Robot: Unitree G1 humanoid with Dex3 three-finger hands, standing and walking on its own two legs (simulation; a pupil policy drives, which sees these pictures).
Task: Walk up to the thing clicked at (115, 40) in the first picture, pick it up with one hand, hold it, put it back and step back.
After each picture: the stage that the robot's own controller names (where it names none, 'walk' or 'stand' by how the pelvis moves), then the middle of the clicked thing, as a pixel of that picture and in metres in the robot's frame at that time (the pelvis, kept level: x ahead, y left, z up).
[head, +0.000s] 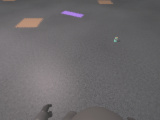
stand; (116, 39) +1.90 -0.65 -0.72
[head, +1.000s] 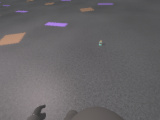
walk; (100, 43) +1.84 -0.12 -0.69
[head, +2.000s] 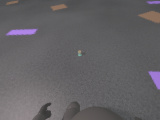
walk; (79, 53) +1.24 +0.30 -0.72
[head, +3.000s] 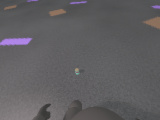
walk; (77, 71) +0.80 +0.28 -0.72
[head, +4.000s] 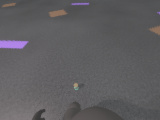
walk; (76, 86) +0.52 +0.23 -0.71
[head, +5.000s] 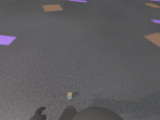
stand; (69, 95) +0.36 +0.19 -0.71
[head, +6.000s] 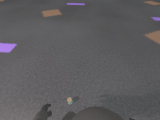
stand; (69, 100) +0.31 +0.22 -0.72
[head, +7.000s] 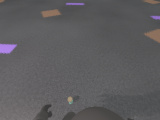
stand; (70, 100) +0.32 +0.22 -0.73
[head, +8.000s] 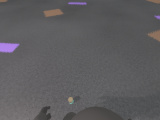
stand; (70, 100) +0.31 +0.22 -0.73
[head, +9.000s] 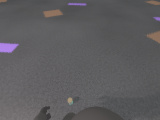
stand; (70, 101) +0.31 +0.22 -0.73
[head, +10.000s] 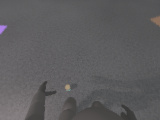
go down; (67, 87) +0.34 +0.21 -0.66
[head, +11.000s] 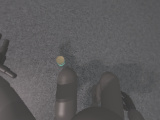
go down; (60, 61) +0.40 +0.24 -0.29
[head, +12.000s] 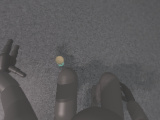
close in; (60, 61) +0.39 +0.25 -0.29
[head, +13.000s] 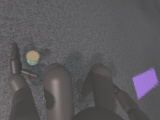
close in; (32, 58) +0.38 +0.28 -0.21
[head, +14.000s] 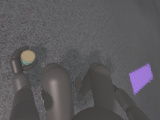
close; (28, 58) +0.37 +0.28 -0.22
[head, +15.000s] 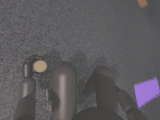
lift; (40, 66) +0.29 +0.26 -0.19
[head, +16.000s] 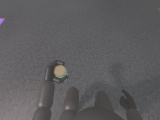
lift; (61, 73) +0.30 +0.19 +0.01
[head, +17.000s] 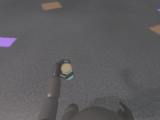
hold; (67, 71) +0.33 +0.16 +0.02
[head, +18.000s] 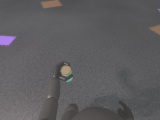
hold; (67, 74) +0.32 +0.17 +0.00
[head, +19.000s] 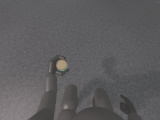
crouch; (63, 67) +0.36 +0.19 -0.05
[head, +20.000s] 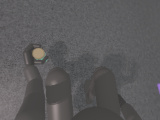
lower; (40, 56) +0.40 +0.27 -0.16
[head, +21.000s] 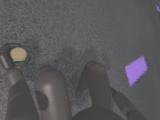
lower; (19, 56) +0.39 +0.29 -0.22
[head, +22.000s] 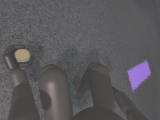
lower; (23, 57) +0.38 +0.29 -0.22
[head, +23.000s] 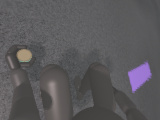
lower; (25, 57) +0.37 +0.29 -0.22
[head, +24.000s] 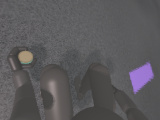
lower; (26, 59) +0.37 +0.29 -0.22
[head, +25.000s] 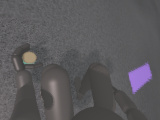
open; (29, 59) +0.37 +0.28 -0.23
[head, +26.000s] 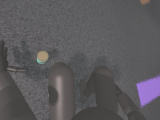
stand; (42, 57) +0.37 +0.26 -0.23
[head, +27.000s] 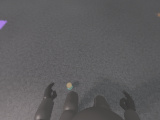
stand; (69, 86) +0.34 +0.20 -0.58
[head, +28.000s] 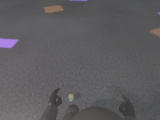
stand; (71, 97) +0.33 +0.20 -0.66
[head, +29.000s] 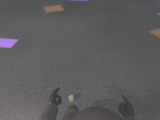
stand; (71, 98) +0.32 +0.19 -0.67
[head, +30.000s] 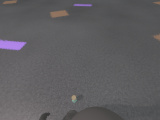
stand; (74, 98) +0.35 +0.19 -0.72
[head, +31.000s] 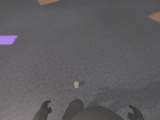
walk; (76, 84) +0.43 +0.18 -0.70
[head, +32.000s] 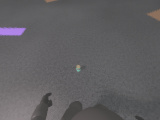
walk; (78, 68) +0.73 +0.19 -0.70
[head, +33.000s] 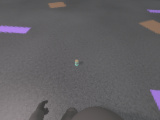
stand; (76, 62) +0.96 +0.22 -0.71
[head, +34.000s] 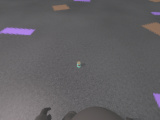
stand; (78, 64) +0.96 +0.20 -0.73
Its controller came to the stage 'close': yes
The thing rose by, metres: 0.71
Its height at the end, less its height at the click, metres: +0.00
